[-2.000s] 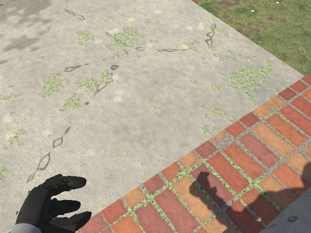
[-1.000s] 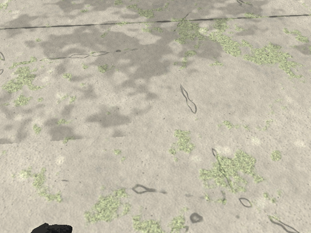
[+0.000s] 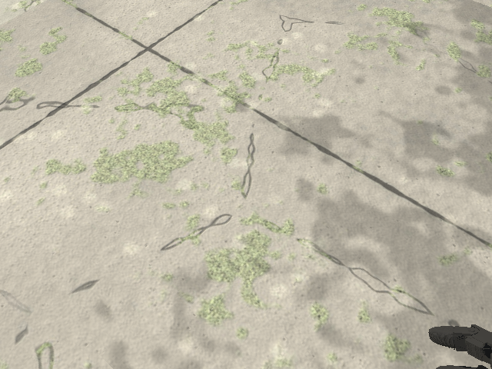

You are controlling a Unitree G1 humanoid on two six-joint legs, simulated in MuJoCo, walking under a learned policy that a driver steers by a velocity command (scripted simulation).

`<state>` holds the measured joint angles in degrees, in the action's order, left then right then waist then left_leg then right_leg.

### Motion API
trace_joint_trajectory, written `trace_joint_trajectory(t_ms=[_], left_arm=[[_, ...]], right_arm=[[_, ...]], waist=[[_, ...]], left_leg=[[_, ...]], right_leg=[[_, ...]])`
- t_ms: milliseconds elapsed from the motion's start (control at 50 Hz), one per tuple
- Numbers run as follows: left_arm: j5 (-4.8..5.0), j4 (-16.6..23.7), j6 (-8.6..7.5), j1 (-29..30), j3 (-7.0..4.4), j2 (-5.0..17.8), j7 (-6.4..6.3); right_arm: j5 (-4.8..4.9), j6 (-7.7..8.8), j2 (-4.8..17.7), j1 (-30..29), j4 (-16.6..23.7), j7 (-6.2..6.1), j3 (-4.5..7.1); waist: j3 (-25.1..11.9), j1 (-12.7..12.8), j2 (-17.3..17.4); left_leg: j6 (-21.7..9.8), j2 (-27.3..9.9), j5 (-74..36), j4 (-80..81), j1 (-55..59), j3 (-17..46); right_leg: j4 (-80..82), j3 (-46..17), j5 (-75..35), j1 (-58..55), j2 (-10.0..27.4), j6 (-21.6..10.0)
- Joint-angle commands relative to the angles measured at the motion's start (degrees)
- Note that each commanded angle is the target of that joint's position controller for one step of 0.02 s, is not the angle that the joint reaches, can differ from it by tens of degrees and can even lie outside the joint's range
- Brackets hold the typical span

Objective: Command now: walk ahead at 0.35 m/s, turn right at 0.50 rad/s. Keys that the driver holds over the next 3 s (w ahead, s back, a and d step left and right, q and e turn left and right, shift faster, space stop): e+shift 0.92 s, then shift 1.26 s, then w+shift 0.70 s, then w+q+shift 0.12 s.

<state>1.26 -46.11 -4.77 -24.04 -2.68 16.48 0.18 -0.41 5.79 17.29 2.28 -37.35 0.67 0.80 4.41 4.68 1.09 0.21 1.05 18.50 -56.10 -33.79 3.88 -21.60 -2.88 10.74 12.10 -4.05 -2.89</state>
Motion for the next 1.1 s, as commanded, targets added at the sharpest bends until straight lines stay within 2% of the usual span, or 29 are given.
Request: trace_joint_trajectory(t_ms=[20, 80, 140, 160, 180, 200, 240, 260, 300, 340, 380, 500, 540, 560, 580, 600, 620, 640, 660, 700, 800, 900, 960, 980, 1000, 1020, 1040, 1060, 1100], left_arm=[[0.6, 6.82, -0.02, 7.99, -3.97, 13.62, -1.57], [1.23, 6.2, 1.53, 4.4, -4.37, 12.29, -2.47], [1.18, 8.5, 2.76, 7.78, -4.26, 9.23, -3.13], [0.54, 9.9, 3.01, 7.71, -3.42, 6.09, -2.84], [-0.99, 9.97, 3.17, 0.73, -1.67, 0.4, -2.57], [0.62, 9.78, 3.41, -10.8, -1.53, 4.2, -1.72], [1.01, 8.91, 5.63, -2.82, -3.76, 10.45, -2.28], [0.75, 9.28, 6.62, 0.15, -4.29, 10.89, -2.85], [0.23, 11.33, 7.73, 2.76, -4.06, 8.79, -3.0], [0.12, 12.94, 7.68, 4.74, -3.19, 5.55, -2.79], [-0.02, 13.83, 7.51, 6.63, -2.81, 4.86, -2.21], [0.13, 15.37, 8.6, 10.51, -3.43, 7.39, 0.36], [-0.11, 15.01, 9.02, 9.39, -4.13, 7.58, 0.7], [-0.53, 14.22, 9.04, 7.52, -4.98, 8.9, 0.24], [-0.8, 14.34, 8.7, 4.93, -6.76, 15.0, -0.71], [-2.17, 16.87, 7.54, 6.81, -7.31, 20.96, -0.91], [-3.17, 17.4, 6.08, 6.63, -6.99, 18.4, -0.3], [-2.84, 17.05, 5.08, 8.35, -6.41, 17.03, -0.35], [-1.48, 17.39, 4.97, 11.64, -5.94, 14.84, -0.81], [-0.6, 18.76, 5.77, 15.61, -4.89, 12.31, -1.91], [-0.33, 19.15, 6.75, 14.55, -5.31, 12.46, -3.06], [-0.18, 19.77, 7.39, 15.23, -5.77, 12.83, -2.58], [0.25, 20.15, 7.62, 17.65, -5.33, 11.66, -2.32], [0.24, 19.91, 7.68, 16.69, -4.76, 10.12, -2.27], [-0.6, 19.09, 7.78, 12.24, -3.63, 6.42, -2.06], [-0.34, 20.79, 7.16, 13.2, -4.0, 8.3, -2.08], [-1.26, 19.29, 6.5, 11.33, -5.31, 13.04, -1.97], [-0.88, 17.51, 6.54, 11.59, -5.87, 14.38, -1.81], [-0.98, 16.1, 7.16, 12.09, -4.92, 10.96, -2.03]], right_arm=[[-0.08, 0.43, 1.79, 0.71, 3.45, 0.15, -0.12], [0.24, -0.54, 4.32, -2.07, 4.35, -0.08, 1.19], [-0.48, -0.37, 6.1, 2.11, 3.31, -0.78, 2.63], [-1.45, -0.42, 7.44, 7.73, 2.31, -1.26, 3.12], [-2.22, -1.22, 8.42, 10.24, 2.62, -1.87, 2.83], [-1.74, -2.46, 8.21, 9.13, 2.36, -1.28, 3.02], [-0.15, -3.81, 2.61, 2.04, 4.42, -1.73, 2.36], [-0.28, -4.27, 2.44, 0.0, 4.45, -1.89, 2.22], [-1.24, -4.6, 4.09, -2.41, 3.29, -2.26, 3.03], [-1.32, -4.32, 4.71, -1.47, 1.81, -2.71, 3.73], [-0.87, -4.28, 5.5, -1.49, 0.96, -3.03, 4.34], [0.89, -4.56, 9.04, -1.69, -0.55, -2.04, 6.2], [1.91, -4.52, 8.69, -1.01, -1.36, -1.58, 6.41], [2.06, -4.69, 6.8, 1.35, -2.43, -1.31, 6.13], [0.84, -5.19, 4.64, 4.61, -2.95, -0.98, 5.78], [-1.27, -5.36, 3.82, 1.17, 1.42, -1.42, 5.2], [-0.97, -5.12, 6.45, -3.79, 2.25, -1.95, 5.87], [0.25, -5.03, 6.6, -4.3, 2.31, -2.32, 6.04], [0.28, -5.07, 6.88, -1.97, 0.87, -2.82, 6.29], [-0.6, -5.03, 7.22, -0.14, -0.21, -2.91, 6.46], [0.5, -4.51, 3.58, -1.35, -0.68, -1.71, 4.99], [0.98, -4.07, 5.0, -0.83, -0.9, -0.74, 5.25], [0.95, -3.56, 6.1, 3.7, -2.26, -0.24, 5.87], [0.59, -3.6, 7.02, 4.82, -2.67, -0.29, 6.25], [-0.27, -4.07, 9.82, 3.77, -1.66, -0.56, 6.69], [-2.24, -4.47, 11.9, 3.53, -1.71, -0.67, 6.96], [-1.8, -4.18, 9.28, 1.48, -0.2, -0.84, 6.35], [-0.93, -4.37, 6.51, -0.45, 0.56, -1.32, 5.54], [0.48, -4.97, 5.47, -0.67, 0.56, -1.91, 4.89]], waist=[[-7.39, -5.57, -4.87], [-8.36, -4.87, -6.45], [-10.33, -8.1, -6.54], [-15.39, -9.73, -2.6], [-21.27, -6.87, 9.83], [-30.93, -2.22, 18.15], [-18.6, -3.97, 6.92], [-15.08, -3.75, 4.27], [-10.02, -2.21, 5.21], [-10.48, -2.54, 5.8], [-12.24, -2.79, 5.36], [-11.5, -3.1, 7.19], [-11.31, -1.89, 5.57], [-10.67, -1.62, 2.22], [-7.98, -2.33, -12.4], [-8.49, -3.51, -23.82], [-11.85, 0.34, -15.53], [-10.28, -1.51, -12.37], [-9.57, -3.81, -8.93], [-10.74, -5.64, -9.15], [-12.6, -4.74, -8.32], [-11.85, -4.04, -11.65], [-12.6, -5.89, -12.26], [-12.97, -5.73, -10.11], [-14.5, -2.93, 1.58], [-9.54, -2.06, 16.14], [-8.69, -1.84, 12.08], [-7.66, -1.96, 7.64], [-6.25, -3.08, 4.2]], left_leg=[[2.23, 3.73, -12.18, 18.4, 12.22, -2.51], [1.9, 4.78, -23.77, 26.9, 19.18, 1.34], [-0.06, 1.22, -28.73, 33.26, 26.33, 3.42], [-2.87, -5.34, -37.93, 32.58, 35.97, 6.85], [-9.09, -20.34, -65.92, 27.09, 48.12, 19.35], [-17.81, -31.36, -58.17, 28.13, 51.05, 32.89], [-15.52, -22.4, -31.14, 33.2, 39.3, 21.84], [-14.12, -19.54, -26.82, 34.99, 33.14, 17.48], [-13.39, -16.52, -26.27, 38.24, 22.4, 9.91], [-14.25, -16.55, -29.56, 39.5, 21.91, 5.44], [-14.7, -17.8, -30.19, 39.53, 23.01, 2.58], [-10.83, -19.61, -21.72, 37.9, 21.9, -5.83], [-7.17, -18.84, -16.47, 32.62, 21.59, -8.77], [-4.01, -16.32, -9.99, 26.65, 18.37, -10.94], [1.5, -9.99, 4.59, 10.79, 6.79, -16.29], [4.85, -1.53, 19.22, -4.03, -9.76, -10.3], [3.33, -1.0, 17.39, -11.27, -11.19, -1.23], [1.66, -1.44, 11.97, -11.51, -11.24, 0.97], [1.3, -2.4, 7.19, -9.84, -10.65, 1.71], [2.23, -1.59, 2.34, -7.65, -5.29, 1.59], [3.93, 2.67, -1.26, 7.27, 0.05, 2.71], [3.35, 4.12, -0.48, 17.91, 6.94, 4.42], [1.73, 2.51, -6.48, 29.99, 16.29, 2.95], [0.42, -0.84, -12.11, 34.52, 22.06, 3.76], [-4.02, -12.08, -16.61, 36.68, 28.36, 14.55], [-13.99, -20.59, -22.75, 40.46, 25.49, 28.94], [-17.6, -23.48, -21.45, 39.94, 23.63, 30.22], [-15.67, -19.93, -19.54, 38.61, 22.23, 23.04], [-12.73, -14.81, -17.64, 37.61, 22.95, 16.28]], right_leg=[[4.93, -10.85, -37.77, 5.91, 9.24, -8.73], [1.52, -14.24, -23.96, 6.56, 7.68, -3.86], [-9.81, -16.28, -18.3, 5.74, 4.32, 0.06], [-21.72, -13.84, -8.46, 9.59, 1.18, 2.19], [-37.84, -8.17, 30.73, 20.35, -4.31, 4.44], [-49.76, -6.98, 32.69, 22.65, -0.11, 5.27], [-55.07, -2.68, 22.35, 28.47, 5.08, 8.33], [-55.44, -2.05, 19.31, 27.65, 6.64, 9.17], [-52.08, -0.47, 15.84, 23.66, 8.2, 9.27], [-47.08, 0.93, 13.7, 22.37, 8.91, 8.91], [-41.27, 1.05, 10.49, 20.38, 10.26, 8.12], [-23.29, 5.36, 4.7, 9.15, 9.23, 3.97], [-13.75, 7.34, 1.1, 3.58, 7.03, 1.59], [-9.64, 6.05, -1.89, -0.99, 5.56, -0.39], [-2.18, -8.46, -19.9, -7.75, 14.23, -5.14], [0.8, -30.11, -24.07, -10.95, 24.84, -15.83], [3.27, -29.75, -17.42, -9.38, 24.42, -17.32], [3.65, -26.19, -12.69, -7.67, 21.43, -14.27], [2.5, -22.57, -10.58, -6.37, 18.75, -11.07], [0.66, -18.73, -14.6, -2.22, 15.78, -9.07], [-1.74, -21.07, -14.33, -2.85, 12.41, -8.42], [-2.43, -28.46, -11.38, -0.97, 11.14, -8.11], [-5.84, -28.82, -11.1, 0.54, 8.9, -5.98], [-8.74, -26.85, -5.46, 3.43, 6.57, -4.07], [-19.69, -19.73, 14.19, 9.13, 0.57, -1.31], [-31.81, -10.01, 27.26, 19.84, -6.32, 2.19], [-43.02, -10.14, 25.26, 21.47, -1.98, 4.43], [-46.83, -9.42, 21.04, 20.91, -0.99, 5.38], [-50.32, -8.21, 16.22, 21.99, -0.97, 6.98]])
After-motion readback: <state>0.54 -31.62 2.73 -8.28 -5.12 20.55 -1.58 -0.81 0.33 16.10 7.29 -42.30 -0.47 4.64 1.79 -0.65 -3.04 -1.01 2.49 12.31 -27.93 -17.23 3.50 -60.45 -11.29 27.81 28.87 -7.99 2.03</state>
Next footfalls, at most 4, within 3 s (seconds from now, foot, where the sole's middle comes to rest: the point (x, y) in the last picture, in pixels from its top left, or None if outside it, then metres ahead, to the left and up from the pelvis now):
0.16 left None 0.31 0.10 -0.78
0.56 right None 0.18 -0.15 -0.78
0.98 left None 0.35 -0.02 -0.78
1.36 right None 0.10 -0.12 -0.78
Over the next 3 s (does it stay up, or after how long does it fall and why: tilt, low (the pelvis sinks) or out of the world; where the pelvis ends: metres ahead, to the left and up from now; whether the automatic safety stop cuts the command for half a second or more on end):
stays up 0.44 -0.40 -0.03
